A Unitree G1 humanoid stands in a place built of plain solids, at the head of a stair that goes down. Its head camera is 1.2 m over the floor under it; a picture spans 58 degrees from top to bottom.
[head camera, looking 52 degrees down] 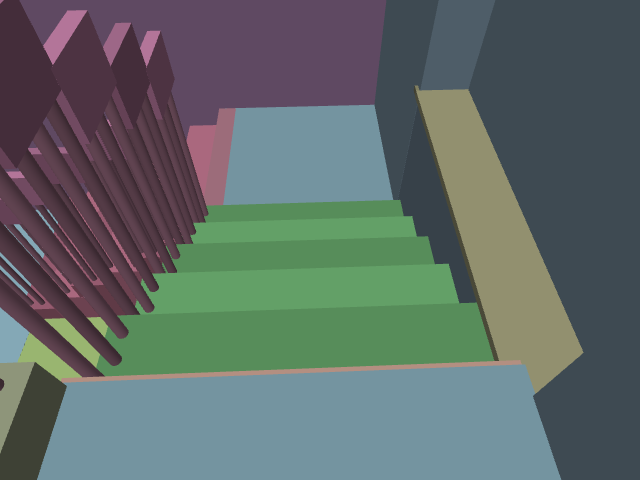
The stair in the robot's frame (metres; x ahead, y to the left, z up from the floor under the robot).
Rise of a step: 0.17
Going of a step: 0.29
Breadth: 1.31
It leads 2 degrees to the left of straight ahead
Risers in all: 6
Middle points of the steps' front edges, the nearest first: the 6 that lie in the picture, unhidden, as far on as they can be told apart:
0.47 0.07 0.00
0.76 0.09 -0.17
1.05 0.10 -0.34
1.34 0.11 -0.51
1.62 0.12 -0.68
1.91 0.13 -0.85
